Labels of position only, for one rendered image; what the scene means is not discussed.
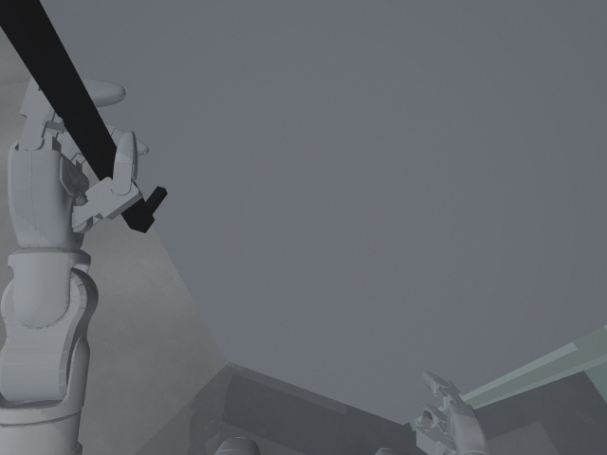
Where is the left robot forearm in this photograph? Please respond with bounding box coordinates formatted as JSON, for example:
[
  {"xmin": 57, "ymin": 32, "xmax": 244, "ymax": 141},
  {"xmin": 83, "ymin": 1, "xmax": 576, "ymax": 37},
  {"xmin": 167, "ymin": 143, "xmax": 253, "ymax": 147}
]
[{"xmin": 0, "ymin": 247, "xmax": 99, "ymax": 455}]

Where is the handle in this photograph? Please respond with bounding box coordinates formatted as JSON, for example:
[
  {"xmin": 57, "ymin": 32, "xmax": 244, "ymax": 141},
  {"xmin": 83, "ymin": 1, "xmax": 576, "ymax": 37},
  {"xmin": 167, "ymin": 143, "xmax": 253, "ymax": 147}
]
[{"xmin": 0, "ymin": 0, "xmax": 168, "ymax": 233}]

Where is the left robot hand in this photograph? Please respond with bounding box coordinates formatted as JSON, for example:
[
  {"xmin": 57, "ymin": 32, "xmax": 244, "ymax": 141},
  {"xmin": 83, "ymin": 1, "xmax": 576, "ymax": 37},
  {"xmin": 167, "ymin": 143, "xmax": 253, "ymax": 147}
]
[{"xmin": 8, "ymin": 75, "xmax": 149, "ymax": 249}]

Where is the fridge door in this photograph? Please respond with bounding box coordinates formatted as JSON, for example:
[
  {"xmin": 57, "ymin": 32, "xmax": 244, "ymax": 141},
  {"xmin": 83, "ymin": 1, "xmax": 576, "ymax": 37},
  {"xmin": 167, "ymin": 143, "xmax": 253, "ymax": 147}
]
[{"xmin": 40, "ymin": 0, "xmax": 607, "ymax": 425}]

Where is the right robot hand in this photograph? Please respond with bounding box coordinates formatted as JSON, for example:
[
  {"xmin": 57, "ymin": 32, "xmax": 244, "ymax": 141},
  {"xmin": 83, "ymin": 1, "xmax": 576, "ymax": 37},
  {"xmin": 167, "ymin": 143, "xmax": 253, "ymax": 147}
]
[{"xmin": 416, "ymin": 372, "xmax": 489, "ymax": 455}]

